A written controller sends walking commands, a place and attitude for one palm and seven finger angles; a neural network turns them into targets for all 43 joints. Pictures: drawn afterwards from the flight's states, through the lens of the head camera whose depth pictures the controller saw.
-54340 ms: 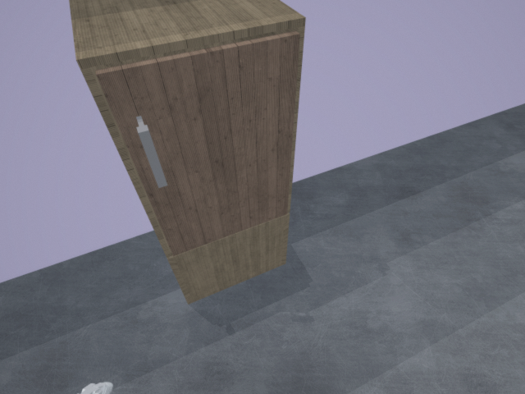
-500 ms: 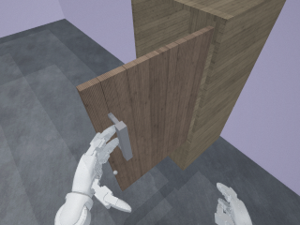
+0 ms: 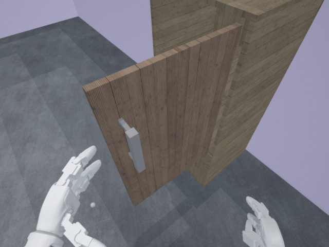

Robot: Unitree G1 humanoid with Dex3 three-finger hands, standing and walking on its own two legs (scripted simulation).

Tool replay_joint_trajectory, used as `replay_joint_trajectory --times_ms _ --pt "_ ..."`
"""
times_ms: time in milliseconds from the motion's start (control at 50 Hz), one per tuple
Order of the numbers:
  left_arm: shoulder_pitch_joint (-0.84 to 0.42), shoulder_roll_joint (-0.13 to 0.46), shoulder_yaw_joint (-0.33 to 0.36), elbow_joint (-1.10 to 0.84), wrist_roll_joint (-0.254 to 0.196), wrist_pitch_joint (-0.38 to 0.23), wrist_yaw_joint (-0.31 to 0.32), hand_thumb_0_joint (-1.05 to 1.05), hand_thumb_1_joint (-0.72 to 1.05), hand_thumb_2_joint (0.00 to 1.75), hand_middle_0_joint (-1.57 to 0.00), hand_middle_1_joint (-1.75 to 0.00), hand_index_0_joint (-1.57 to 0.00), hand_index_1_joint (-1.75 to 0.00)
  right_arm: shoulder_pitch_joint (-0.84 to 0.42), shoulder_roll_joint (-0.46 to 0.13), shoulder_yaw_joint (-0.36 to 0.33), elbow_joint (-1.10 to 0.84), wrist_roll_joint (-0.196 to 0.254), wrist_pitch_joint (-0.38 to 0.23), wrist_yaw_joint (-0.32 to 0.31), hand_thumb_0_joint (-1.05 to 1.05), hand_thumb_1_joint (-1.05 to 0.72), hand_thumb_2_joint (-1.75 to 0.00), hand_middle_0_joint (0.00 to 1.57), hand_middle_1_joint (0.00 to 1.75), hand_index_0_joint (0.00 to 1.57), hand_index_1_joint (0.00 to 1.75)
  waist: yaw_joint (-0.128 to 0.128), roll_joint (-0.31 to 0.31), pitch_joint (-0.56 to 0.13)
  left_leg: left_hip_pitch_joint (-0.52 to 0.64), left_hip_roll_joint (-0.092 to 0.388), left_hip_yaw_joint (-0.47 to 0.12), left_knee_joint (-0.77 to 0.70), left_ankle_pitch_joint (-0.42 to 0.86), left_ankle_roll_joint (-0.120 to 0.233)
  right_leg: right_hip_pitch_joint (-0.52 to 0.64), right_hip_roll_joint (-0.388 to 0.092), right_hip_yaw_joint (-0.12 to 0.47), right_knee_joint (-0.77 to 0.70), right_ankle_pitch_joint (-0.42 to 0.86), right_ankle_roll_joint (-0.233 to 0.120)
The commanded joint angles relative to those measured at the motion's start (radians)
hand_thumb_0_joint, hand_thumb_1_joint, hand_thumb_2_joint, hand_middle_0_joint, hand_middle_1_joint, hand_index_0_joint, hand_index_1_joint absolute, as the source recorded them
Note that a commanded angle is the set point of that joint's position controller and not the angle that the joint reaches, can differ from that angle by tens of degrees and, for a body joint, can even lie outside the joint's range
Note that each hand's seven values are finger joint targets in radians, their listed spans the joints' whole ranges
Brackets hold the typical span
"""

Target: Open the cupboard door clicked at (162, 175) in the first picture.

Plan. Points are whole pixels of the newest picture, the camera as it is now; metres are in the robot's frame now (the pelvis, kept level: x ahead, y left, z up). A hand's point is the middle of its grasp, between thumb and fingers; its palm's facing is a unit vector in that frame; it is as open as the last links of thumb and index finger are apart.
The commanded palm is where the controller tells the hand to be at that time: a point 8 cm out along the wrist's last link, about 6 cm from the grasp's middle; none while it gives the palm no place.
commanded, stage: draw the hand back to the body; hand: left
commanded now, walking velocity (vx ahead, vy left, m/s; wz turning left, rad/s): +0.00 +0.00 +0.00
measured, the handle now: (132, 146) +0.32 +0.10 +0.09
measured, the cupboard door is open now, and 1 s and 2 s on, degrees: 88 88 88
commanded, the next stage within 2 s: step back with the hand held close in 1.68 s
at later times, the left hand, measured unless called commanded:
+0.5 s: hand (70, 198) +0.19 +0.19 +0.12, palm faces -0.07 -0.99 -0.10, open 16.3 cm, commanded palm +0.16 +0.25 +0.13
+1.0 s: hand (24, 173) +0.21 +0.26 +0.17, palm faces +0.33 -0.85 -0.41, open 12.8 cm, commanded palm +0.16 +0.30 +0.19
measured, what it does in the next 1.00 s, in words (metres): stands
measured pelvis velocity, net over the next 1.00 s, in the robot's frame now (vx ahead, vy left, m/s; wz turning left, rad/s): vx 0.02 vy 0.03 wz -0.01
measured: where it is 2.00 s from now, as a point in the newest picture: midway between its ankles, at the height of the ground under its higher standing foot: outside the picture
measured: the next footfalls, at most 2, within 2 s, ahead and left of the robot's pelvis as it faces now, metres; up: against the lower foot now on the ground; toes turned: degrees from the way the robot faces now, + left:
none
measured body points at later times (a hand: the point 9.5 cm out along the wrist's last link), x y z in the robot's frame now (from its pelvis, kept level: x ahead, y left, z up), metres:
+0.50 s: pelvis +0.00 +0.02 +0.01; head +0.00 +0.01 +0.46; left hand +0.19 +0.24 +0.13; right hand +0.19 -0.19 -0.05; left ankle -0.01 +0.12 -0.69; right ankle +0.02 -0.08 -0.69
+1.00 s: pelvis +0.02 +0.03 +0.05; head +0.01 +0.01 +0.49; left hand +0.19 +0.30 +0.19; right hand +0.20 -0.19 -0.04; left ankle -0.01 +0.12 -0.69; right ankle +0.02 -0.08 -0.69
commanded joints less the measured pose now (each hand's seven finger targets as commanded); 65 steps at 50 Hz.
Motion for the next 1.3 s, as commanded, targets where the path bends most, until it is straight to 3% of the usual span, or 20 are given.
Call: replay_joint_trajectory --times_ms 0,60,140,220,240,360,480,580,600,620,640,660,700,740,800,880,960,1080,1100,1280 --pt "-0.092 0.074 0.032 -0.235 -0.035 -0.076 -0.023 0.00 -0.50 0.30 -0.15 -0.30 -0.15 -0.30 -0.076 -0.098 -0.037 -0.170 0.004 -0.082 -0.013 0.00 -0.90 -0.90 0.20 0.30 0.20 0.30 -0.024 -0.026 -0.115 -0.041 -0.027 -0.005 -0.100 0.211 0.018 0.171 -0.031 0.138 -0.183 0.160 0.039" --pt "-0.078 0.065 0.017 -0.216 -0.037 -0.072 -0.021 0.00 -0.50 0.30 -0.15 -0.30 -0.15 -0.30 -0.072 -0.102 -0.041 -0.166 0.006 -0.098 -0.016 0.00 -0.90 -0.90 0.20 0.30 0.20 0.30 -0.027 -0.062 -0.104 -0.040 -0.022 -0.012 -0.102 0.193 0.019 0.147 -0.026 0.126 -0.188 0.115 0.039" --pt "-0.073 0.138 0.078 -0.265 -0.014 -0.049 0.013 0.00 -0.50 0.30 -0.15 -0.30 -0.15 -0.30 -0.073 -0.099 -0.042 -0.169 0.005 -0.101 -0.018 0.00 -0.90 -0.90 0.20 0.30 0.20 0.30 0.000 -0.021 -0.133 -0.014 -0.019 -0.017 -0.131 0.206 0.020 0.175 -0.020 0.104 -0.173 0.117 0.027" --pt "-0.034 0.111 0.079 -0.317 -0.007 -0.012 0.049 0.00 -0.50 0.30 -0.15 -0.30 -0.15 -0.30 -0.075 -0.083 -0.035 -0.182 0.011 -0.099 -0.016 0.00 -0.90 -0.90 0.20 0.30 0.20 0.30 0.016 0.022 -0.141 0.040 -0.016 -0.018 -0.177 0.245 0.014 0.193 -0.012 0.062 -0.159 0.186 0.026" --pt "-0.028 0.119 0.094 -0.299 -0.011 0.002 0.055 0.00 -0.50 0.30 -0.15 -0.30 -0.15 -0.30 -0.079 -0.085 -0.034 -0.176 0.012 -0.096 -0.016 0.00 -0.90 -0.90 0.20 0.30 0.20 0.30 0.015 -0.015 -0.125 0.032 -0.013 -0.023 -0.181 0.248 0.015 0.203 -0.009 0.060 -0.169 0.186 0.025" --pt "-0.043 0.107 0.072 -0.318 -0.027 0.059 0.023 0.00 -0.50 0.30 -0.15 -0.30 -0.15 -0.30 -0.090 -0.096 -0.023 -0.172 0.018 -0.109 -0.022 0.00 -0.90 -0.90 0.20 0.30 0.20 0.30 0.000 -0.029 -0.057 0.063 -0.007 -0.029 -0.223 0.217 0.016 0.194 -0.007 0.049 -0.211 0.157 0.034" --pt "-0.077 0.161 0.143 -0.362 -0.041 0.090 0.003 0.00 -0.50 0.30 -0.15 -0.30 -0.15 -0.30 -0.091 -0.098 -0.016 -0.156 0.019 -0.126 -0.030 0.00 -0.90 -0.90 0.20 0.30 0.20 0.30 0.010 -0.011 -0.060 0.116 -0.006 -0.036 -0.256 0.244 0.012 0.232 -0.005 0.041 -0.236 0.180 0.032" --pt "-0.079 0.174 0.176 -0.376 -0.062 0.105 -0.015 0.00 -0.32 0.37 -0.16 -0.30 -0.16 -0.30 -0.098 -0.100 -0.011 -0.133 0.023 -0.147 -0.030 0.00 -0.90 -0.90 0.20 0.30 0.20 0.30 0.018 0.026 -0.059 0.165 -0.005 -0.040 -0.280 0.300 0.003 0.269 -0.001 0.031 -0.255 0.242 0.029" --pt "-0.104 0.298 0.200 -0.472 0.102 0.108 0.153 0.00 -0.29 0.39 -0.16 -0.30 -0.16 -0.30 -0.096 -0.089 -0.018 -0.133 -0.004 -0.129 -0.050 0.00 -0.90 -0.90 0.20 0.30 0.20 0.30 0.052 0.025 -0.047 0.157 0.009 -0.029 -0.331 0.278 0.015 0.326 -0.018 0.083 -0.303 0.214 0.020" --pt "-0.023 0.199 0.152 -0.430 0.122 0.132 0.226 0.00 -0.26 0.40 -0.16 -0.30 -0.16 -0.30 -0.086 -0.072 -0.013 -0.125 -0.012 -0.122 -0.054 0.00 -0.90 -0.90 0.20 0.30 0.20 0.30 0.029 0.015 0.006 0.161 0.006 -0.029 -0.351 0.257 0.011 0.313 -0.023 0.078 -0.329 0.191 0.020" --pt "-0.006 0.175 0.133 -0.427 0.135 0.147 0.261 0.00 -0.22 0.42 -0.16 -0.30 -0.16 -0.30 -0.092 -0.077 -0.016 -0.123 -0.013 -0.119 -0.052 0.00 -0.90 -0.90 0.20 0.30 0.20 0.30 0.027 -0.028 0.017 0.164 0.007 -0.031 -0.358 0.243 0.011 0.316 -0.023 0.076 -0.347 0.179 0.021" --pt "0.018 0.146 0.113 -0.406 0.154 0.155 0.286 0.00 -0.18 0.43 -0.16 -0.30 -0.16 -0.30 -0.090 -0.072 -0.011 -0.109 -0.014 -0.105 -0.049 0.00 -0.90 -0.90 0.20 0.30 0.20 0.30 0.023 -0.008 0.047 0.174 0.014 -0.026 -0.368 0.261 0.013 0.327 -0.026 0.073 -0.351 0.185 0.023" --pt "0.002 0.172 0.124 -0.441 0.176 0.153 0.325 0.00 -0.12 0.47 -0.16 -0.30 -0.16 -0.30 -0.103 -0.077 -0.013 -0.103 -0.015 -0.090 -0.046 0.00 -0.90 -0.90 0.20 0.30 0.20 0.30 0.024 0.037 0.034 0.219 0.016 -0.023 -0.395 0.285 0.012 0.353 -0.029 0.072 -0.369 0.206 0.022" --pt "-0.003 0.200 0.148 -0.430 0.191 0.150 0.352 0.00 -0.05 0.50 -0.17 -0.30 -0.17 -0.30 -0.115 -0.082 -0.015 -0.088 -0.020 -0.081 -0.047 0.00 -0.90 -0.90 0.20 0.30 0.20 0.30 0.029 0.030 0.037 0.244 0.015 -0.015 -0.414 0.304 0.015 0.389 -0.030 0.073 -0.397 0.223 0.021" --pt "-0.029 0.224 0.185 -0.420 0.203 0.142 0.377 0.00 0.06 0.54 -0.17 -0.30 -0.17 -0.30 -0.127 -0.077 -0.017 -0.074 -0.024 -0.070 -0.052 0.00 -0.90 -0.90 0.20 0.30 0.20 0.30 0.030 -0.010 0.031 0.291 0.014 -0.005 -0.447 0.323 0.020 0.425 -0.032 0.076 -0.430 0.242 0.026" --pt "-0.052 0.235 0.205 -0.431 0.214 0.134 0.391 0.00 0.20 0.60 -0.18 -0.30 -0.18 -0.30 -0.140 -0.079 -0.016 -0.051 -0.027 -0.068 -0.050 0.00 -0.90 -0.90 0.20 0.30 0.20 0.30 0.034 0.048 0.021 0.353 0.019 -0.010 -0.490 0.429 0.011 0.478 -0.032 0.070 -0.446 0.308 0.024" --pt "-0.044 0.244 0.234 -0.402 0.212 0.133 0.395 0.00 0.34 0.66 -0.18 -0.30 -0.18 -0.30 -0.153 -0.082 -0.024 -0.030 -0.029 -0.061 -0.045 0.00 -0.90 -0.90 0.20 0.30 0.20 0.30 0.039 -0.003 0.024 0.395 0.025 -0.004 -0.517 0.502 0.012 0.517 -0.031 0.072 -0.477 0.366 0.027" --pt "-0.068 0.264 0.288 -0.373 0.205 0.130 0.389 0.00 0.55 0.75 -0.19 -0.30 -0.19 -0.30 -0.170 -0.084 -0.032 -0.011 -0.030 -0.036 -0.034 0.00 -0.90 -0.90 0.20 0.30 0.20 0.30 0.048 0.021 0.048 0.433 0.029 0.009 -0.553 0.560 0.008 0.554 -0.029 0.078 -0.512 0.412 0.028" --pt "-0.077 0.276 0.305 -0.371 0.205 0.126 0.390 0.00 0.58 0.76 -0.19 -0.30 -0.19 -0.30 -0.170 -0.081 -0.033 -0.008 -0.031 -0.033 -0.032 0.00 -0.90 -0.90 0.20 0.30 0.20 0.30 0.048 -0.010 0.045 0.437 0.029 0.008 -0.558 0.559 0.008 0.562 -0.028 0.075 -0.517 0.416 0.028" --pt "-0.135 0.326 0.387 -0.381 0.194 0.116 0.386 0.00 0.90 0.90 -0.20 -0.30 -0.20 -0.30 -0.181 -0.081 -0.042 0.004 -0.031 -0.012 -0.026 0.00 -0.90 -0.90 0.20 0.30 0.20 0.30 0.054 0.039 0.026 0.486 0.027 0.022 -0.572 0.608 0.012 0.597 -0.029 0.091 -0.549 0.471 0.028"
